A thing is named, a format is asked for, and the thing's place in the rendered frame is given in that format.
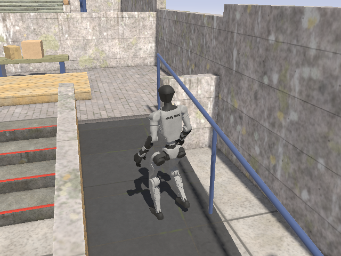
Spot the humanoid robot head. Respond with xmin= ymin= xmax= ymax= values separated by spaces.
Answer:
xmin=158 ymin=85 xmax=177 ymax=111

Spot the left robot upper arm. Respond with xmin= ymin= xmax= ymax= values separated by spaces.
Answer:
xmin=149 ymin=111 xmax=160 ymax=143

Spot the robot left forearm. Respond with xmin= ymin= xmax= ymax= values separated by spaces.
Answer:
xmin=138 ymin=135 xmax=153 ymax=157

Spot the robot right thigh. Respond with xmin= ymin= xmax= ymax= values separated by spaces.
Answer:
xmin=168 ymin=145 xmax=186 ymax=177

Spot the robot left hand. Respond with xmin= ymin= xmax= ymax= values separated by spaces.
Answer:
xmin=134 ymin=153 xmax=146 ymax=167

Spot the right robot upper arm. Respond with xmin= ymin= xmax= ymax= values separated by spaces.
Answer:
xmin=177 ymin=105 xmax=192 ymax=132

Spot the robot right forearm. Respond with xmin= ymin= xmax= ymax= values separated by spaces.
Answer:
xmin=180 ymin=130 xmax=191 ymax=141

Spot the robot right hand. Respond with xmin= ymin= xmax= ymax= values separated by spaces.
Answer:
xmin=175 ymin=139 xmax=184 ymax=145

